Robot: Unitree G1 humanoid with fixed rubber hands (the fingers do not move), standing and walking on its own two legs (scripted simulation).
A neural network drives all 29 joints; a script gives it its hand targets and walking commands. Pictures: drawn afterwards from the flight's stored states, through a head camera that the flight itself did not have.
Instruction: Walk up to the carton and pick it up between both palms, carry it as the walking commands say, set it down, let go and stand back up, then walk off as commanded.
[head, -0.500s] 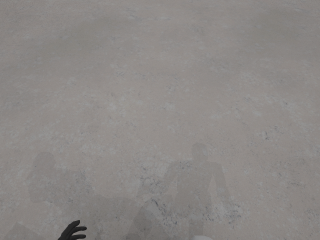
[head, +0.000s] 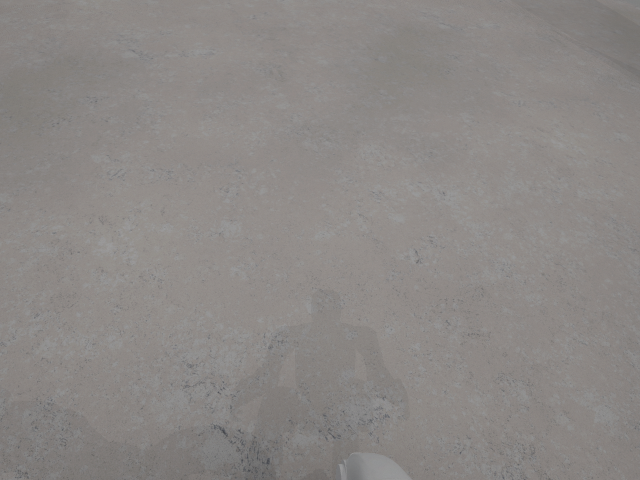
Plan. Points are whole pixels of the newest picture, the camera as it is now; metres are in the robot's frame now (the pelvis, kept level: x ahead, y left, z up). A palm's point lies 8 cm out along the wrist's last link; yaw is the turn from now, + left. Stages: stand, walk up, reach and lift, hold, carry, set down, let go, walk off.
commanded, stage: walk off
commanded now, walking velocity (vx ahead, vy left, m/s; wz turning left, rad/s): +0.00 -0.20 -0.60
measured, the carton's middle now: out of the picture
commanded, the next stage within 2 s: none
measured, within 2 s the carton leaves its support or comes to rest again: neither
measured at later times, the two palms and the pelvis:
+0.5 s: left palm out of the picture +0.11 +0.07 -0.12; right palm out of the picture +0.00 -0.44 -0.12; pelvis -0.01 -0.16 +0.00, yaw -15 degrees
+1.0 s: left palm (282, 400) +0.25 +0.06 -0.13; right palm (630, 445) +0.20 -0.45 -0.11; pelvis +0.17 -0.19 +0.01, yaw -18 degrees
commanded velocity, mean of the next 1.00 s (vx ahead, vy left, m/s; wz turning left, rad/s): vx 0.64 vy -0.07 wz -0.22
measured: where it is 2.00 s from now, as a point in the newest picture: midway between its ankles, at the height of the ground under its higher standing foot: (442, 286)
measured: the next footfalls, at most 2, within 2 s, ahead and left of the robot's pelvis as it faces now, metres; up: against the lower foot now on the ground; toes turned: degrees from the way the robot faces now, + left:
right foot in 0.24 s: +0.03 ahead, -0.25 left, +0.00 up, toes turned -16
left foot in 0.88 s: +0.21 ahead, -0.06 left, +0.00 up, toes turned -9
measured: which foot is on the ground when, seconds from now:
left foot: down 0.00-0.24, up 0.26-0.86, down 0.88-1.00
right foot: up 0.00-0.22, down 0.24-0.92, up 0.94-1.00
